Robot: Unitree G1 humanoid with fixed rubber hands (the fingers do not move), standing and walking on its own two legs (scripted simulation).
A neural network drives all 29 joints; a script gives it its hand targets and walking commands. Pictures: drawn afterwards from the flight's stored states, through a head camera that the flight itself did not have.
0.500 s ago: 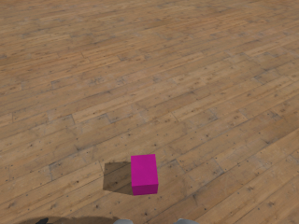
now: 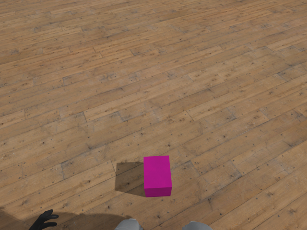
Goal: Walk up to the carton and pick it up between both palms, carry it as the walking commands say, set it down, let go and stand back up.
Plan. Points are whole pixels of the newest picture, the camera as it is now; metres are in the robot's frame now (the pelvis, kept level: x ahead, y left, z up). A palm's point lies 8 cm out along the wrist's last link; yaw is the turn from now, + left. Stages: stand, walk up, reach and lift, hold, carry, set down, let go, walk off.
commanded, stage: walk up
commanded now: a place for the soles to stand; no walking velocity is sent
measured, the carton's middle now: (157, 176) +0.46 +0.04 -0.64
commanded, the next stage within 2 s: none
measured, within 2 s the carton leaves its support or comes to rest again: neither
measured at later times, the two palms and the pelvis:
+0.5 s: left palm out of the picture +0.06 +0.32 -0.08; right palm out of the picture +0.04 -0.34 -0.09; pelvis -0.04 -0.01 -0.01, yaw +1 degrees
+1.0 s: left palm out of the picture +0.04 +0.32 -0.08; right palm out of the picture +0.04 -0.34 -0.09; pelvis -0.06 -0.01 +0.00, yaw +3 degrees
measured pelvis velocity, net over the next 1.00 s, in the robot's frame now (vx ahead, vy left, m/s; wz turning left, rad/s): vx -0.06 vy -0.01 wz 0.05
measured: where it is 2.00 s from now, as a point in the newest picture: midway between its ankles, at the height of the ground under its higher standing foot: outside the picture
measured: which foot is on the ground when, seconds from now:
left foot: down 0.00-1.00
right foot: down 0.00-1.00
